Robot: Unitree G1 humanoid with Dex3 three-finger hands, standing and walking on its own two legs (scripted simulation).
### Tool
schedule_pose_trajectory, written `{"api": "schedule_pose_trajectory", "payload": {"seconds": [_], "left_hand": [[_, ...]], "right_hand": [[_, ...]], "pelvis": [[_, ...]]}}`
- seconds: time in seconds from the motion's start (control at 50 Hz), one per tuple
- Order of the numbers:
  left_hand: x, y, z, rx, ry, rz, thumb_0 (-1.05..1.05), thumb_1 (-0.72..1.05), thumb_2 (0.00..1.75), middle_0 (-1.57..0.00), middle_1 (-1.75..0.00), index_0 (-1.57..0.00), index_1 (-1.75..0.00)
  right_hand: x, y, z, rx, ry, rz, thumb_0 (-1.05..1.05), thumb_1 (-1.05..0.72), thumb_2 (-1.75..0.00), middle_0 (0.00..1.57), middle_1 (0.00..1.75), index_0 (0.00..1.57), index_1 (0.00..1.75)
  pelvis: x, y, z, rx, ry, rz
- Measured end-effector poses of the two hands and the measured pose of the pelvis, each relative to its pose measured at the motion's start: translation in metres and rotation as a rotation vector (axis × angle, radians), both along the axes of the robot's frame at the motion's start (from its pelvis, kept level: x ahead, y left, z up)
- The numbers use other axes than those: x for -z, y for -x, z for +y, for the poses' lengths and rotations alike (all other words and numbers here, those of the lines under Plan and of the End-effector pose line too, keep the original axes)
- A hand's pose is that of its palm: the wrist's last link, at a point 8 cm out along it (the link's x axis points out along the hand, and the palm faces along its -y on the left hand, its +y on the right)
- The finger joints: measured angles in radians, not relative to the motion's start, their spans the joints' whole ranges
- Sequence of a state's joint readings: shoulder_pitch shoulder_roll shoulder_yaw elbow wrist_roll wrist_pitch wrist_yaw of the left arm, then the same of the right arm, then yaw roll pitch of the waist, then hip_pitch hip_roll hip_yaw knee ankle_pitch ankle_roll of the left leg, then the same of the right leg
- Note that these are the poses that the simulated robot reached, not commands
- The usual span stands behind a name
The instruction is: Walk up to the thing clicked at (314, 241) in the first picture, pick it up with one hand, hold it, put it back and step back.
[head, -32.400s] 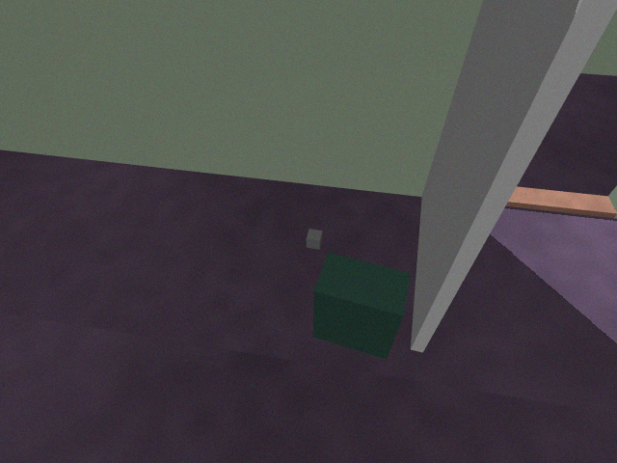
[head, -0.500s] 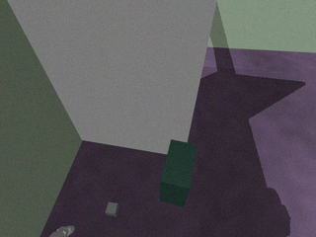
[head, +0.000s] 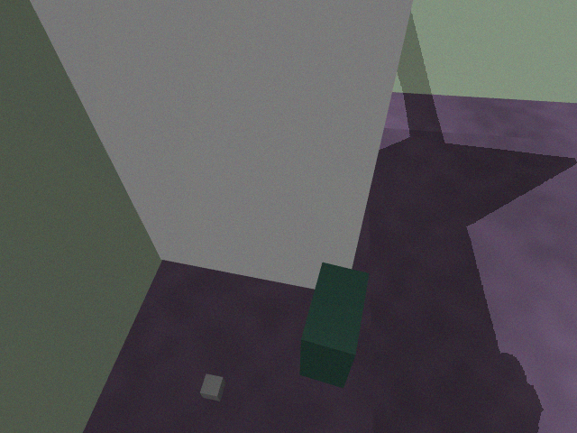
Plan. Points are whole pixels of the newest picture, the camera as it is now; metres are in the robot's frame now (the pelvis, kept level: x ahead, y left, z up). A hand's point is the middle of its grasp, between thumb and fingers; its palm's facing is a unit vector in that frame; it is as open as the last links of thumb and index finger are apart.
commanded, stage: walk up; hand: left
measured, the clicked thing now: (213, 387) +0.37 +0.29 -0.75
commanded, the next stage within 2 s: stand in 0.50 s
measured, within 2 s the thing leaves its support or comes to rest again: neither
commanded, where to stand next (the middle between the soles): +0.01 +0.00 m, yaw +0 degrees
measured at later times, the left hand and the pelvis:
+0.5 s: hand out of the picture +0.08 +0.25 -0.16, palm faces +0.00 -0.95 -0.33, open 7.4 cm; pelvis +0.00 +0.00 +0.00, yaw +0 degrees
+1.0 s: hand out of the picture +0.07 +0.25 -0.16, palm faces -0.02 -0.94 -0.34, open 7.4 cm; pelvis +0.00 +0.00 +0.00, yaw +0 degrees
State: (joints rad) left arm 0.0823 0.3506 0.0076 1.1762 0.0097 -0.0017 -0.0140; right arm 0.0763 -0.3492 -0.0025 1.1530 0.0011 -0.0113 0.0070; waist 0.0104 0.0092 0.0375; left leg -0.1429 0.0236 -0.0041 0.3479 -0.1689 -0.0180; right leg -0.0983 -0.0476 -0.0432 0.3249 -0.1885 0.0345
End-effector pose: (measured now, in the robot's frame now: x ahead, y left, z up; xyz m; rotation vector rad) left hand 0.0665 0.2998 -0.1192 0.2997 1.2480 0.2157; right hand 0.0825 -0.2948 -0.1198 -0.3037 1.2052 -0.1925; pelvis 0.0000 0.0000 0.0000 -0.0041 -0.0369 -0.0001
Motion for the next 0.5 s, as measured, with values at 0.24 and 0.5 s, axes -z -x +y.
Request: {"api": "schedule_pose_trajectory", "payload": {"seconds": [0.24,0.5], "left_hand": [[0.003,0.003,-0.002,-0.006,0.012,0.004,0.01,0.91,0.90,-0.20,-0.30,-0.20,-0.29],[0.002,-0.003,-0.003,0.001,0.013,-0.005,0.01,0.91,0.90,-0.20,-0.30,-0.20,-0.29]], "right_hand": [[-0.001,0.003,0.002,0.004,0.004,0.016,0.00,-0.91,-0.90,0.20,0.30,0.20,0.30],[-0.001,0.009,-0.001,0.016,0.011,0.029,0.00,-0.91,-0.90,0.20,0.30,0.20,0.30]], "pelvis": [[-0.001,-0.001,0.002,-0.006,-0.001,0.000],[-0.001,-0.003,0.001,-0.008,-0.002,0.001]]}}
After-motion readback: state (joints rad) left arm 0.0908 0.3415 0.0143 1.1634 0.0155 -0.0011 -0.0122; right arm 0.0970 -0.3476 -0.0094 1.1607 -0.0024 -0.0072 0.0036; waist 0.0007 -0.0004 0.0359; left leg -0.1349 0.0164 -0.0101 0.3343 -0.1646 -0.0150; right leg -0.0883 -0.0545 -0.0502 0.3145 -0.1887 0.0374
